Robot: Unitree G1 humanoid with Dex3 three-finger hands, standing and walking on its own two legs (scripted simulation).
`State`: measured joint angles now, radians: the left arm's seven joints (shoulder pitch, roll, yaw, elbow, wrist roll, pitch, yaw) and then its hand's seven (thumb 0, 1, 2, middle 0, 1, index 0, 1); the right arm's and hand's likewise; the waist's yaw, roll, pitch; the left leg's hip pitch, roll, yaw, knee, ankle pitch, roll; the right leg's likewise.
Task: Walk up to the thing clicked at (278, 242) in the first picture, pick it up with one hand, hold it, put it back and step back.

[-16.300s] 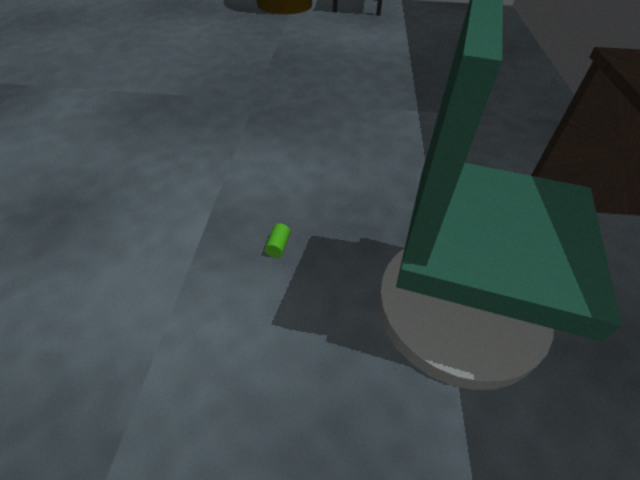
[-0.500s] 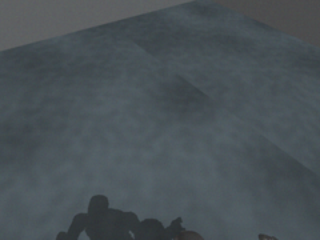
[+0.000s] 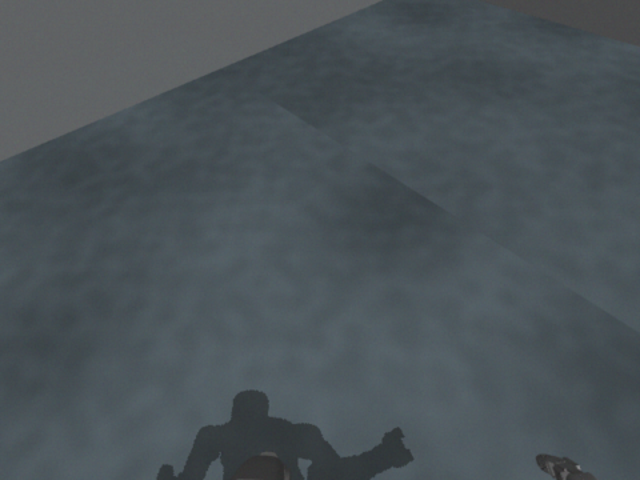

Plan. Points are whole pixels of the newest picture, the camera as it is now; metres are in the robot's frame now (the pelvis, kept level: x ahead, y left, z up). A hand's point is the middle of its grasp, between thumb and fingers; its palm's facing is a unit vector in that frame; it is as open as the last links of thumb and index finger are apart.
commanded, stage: walk up
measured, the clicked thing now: out of the picture -0.85 -0.83 -0.74
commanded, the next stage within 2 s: none
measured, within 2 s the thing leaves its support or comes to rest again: neither
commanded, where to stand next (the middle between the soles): +0.32 +0.06 m, yaw -74 degrees
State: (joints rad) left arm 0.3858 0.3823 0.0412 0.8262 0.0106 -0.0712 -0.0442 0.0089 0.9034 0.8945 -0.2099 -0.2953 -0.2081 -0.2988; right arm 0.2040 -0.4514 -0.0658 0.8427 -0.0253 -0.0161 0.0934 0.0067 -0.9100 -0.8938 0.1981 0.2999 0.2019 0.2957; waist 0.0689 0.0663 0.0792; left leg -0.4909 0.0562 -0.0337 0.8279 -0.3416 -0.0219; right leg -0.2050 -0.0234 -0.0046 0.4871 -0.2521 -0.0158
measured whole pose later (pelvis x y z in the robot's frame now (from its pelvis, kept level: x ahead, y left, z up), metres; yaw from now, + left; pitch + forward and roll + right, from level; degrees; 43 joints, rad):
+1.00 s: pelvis +0.32 +0.13 -0.05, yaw -48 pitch -3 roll +1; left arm 0.19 0.44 0.04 0.68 0.03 0.07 0.01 0.01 0.90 0.89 -0.21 -0.30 -0.21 -0.30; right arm 0.18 -0.37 -0.04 0.71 -0.01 0.00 0.00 0.00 -0.91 -0.89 0.20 0.30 0.21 0.30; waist 0.02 -0.05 0.18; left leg -0.45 0.08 0.03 0.87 -0.37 -0.04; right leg -0.60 0.08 0.18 1.22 -0.51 0.01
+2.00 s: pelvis +0.27 +0.12 -0.02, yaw -88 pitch -2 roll +0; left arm 0.35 0.38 0.04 0.80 0.02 -0.04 0.05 0.01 0.90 0.89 -0.21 -0.30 -0.21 -0.30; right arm 0.04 -0.45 -0.07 0.79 -0.01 0.08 0.05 0.01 -0.91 -0.89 0.20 0.30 0.20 0.30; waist 0.03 0.12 0.12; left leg -0.52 0.03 -0.06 1.09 -0.49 -0.02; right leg -0.37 0.09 0.14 0.70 -0.29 -0.01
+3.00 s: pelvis +0.39 +0.14 -0.02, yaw -137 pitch -3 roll -1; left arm 0.38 0.40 0.05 0.85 0.02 -0.03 0.00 0.01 0.90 0.89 -0.21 -0.30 -0.21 -0.30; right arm 0.31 -0.46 -0.08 0.85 -0.02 0.02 0.06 0.01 -0.91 -0.89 0.20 0.30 0.20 0.30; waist -0.02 0.07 0.07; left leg -0.43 0.07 0.00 0.79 -0.32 0.01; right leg -0.22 0.05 0.16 0.66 -0.40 0.02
